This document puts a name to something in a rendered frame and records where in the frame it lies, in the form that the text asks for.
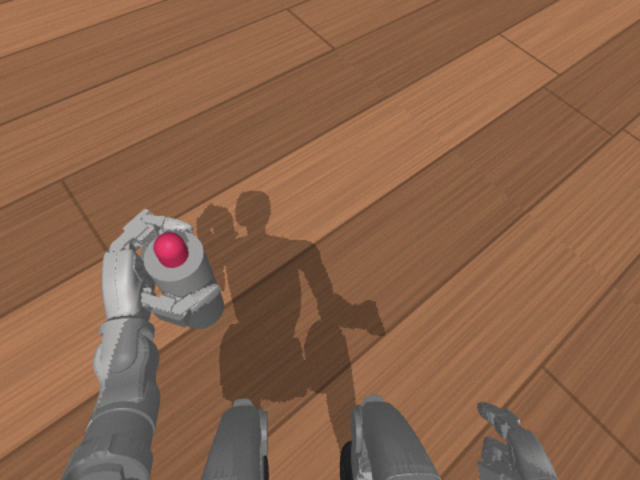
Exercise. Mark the bottle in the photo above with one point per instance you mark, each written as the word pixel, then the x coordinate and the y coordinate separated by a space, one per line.
pixel 177 263

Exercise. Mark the left robot hand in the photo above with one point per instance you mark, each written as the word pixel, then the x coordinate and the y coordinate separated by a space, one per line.
pixel 128 289

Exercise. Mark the left robot arm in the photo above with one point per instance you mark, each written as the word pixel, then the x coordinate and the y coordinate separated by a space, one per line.
pixel 118 438

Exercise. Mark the right robot hand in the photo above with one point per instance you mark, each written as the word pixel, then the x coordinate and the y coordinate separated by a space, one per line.
pixel 523 458

